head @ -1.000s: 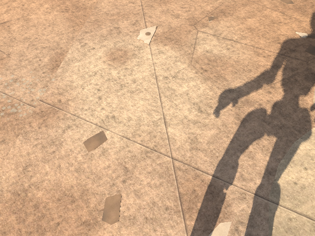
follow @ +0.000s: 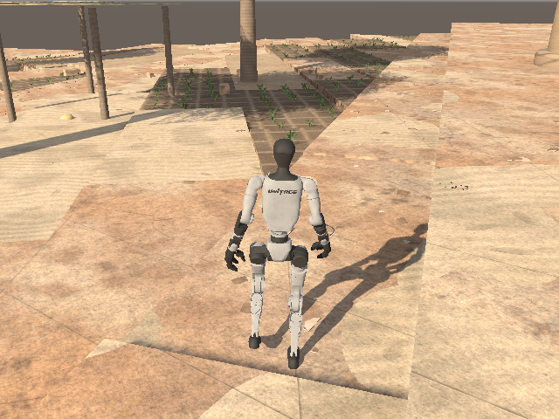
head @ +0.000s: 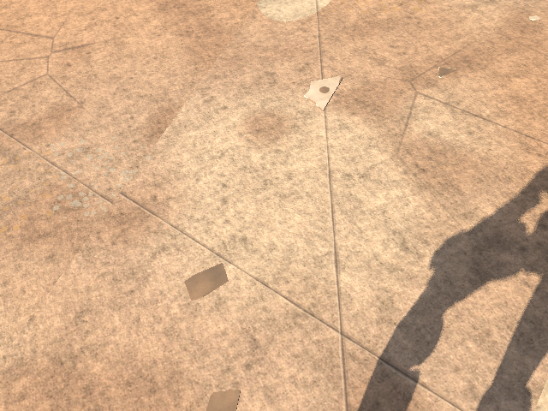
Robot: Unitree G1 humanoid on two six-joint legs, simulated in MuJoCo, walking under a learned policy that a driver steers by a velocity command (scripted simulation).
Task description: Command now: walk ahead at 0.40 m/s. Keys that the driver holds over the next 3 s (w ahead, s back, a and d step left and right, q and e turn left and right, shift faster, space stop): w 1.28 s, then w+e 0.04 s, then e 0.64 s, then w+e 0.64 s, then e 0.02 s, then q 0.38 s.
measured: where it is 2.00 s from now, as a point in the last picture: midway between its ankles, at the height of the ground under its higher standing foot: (322, 266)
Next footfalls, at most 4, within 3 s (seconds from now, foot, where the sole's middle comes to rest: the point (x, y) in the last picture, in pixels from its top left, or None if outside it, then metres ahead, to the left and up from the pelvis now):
0.30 left None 0.33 0.11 -0.77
0.78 right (372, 374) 0.60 -0.15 -0.77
1.34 left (285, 268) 0.92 0.08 -0.77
1.84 right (369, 254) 0.96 -0.17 -0.77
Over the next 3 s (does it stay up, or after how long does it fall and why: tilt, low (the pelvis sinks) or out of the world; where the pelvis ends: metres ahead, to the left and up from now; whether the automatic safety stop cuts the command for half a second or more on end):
stays up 1.14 -0.25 0.01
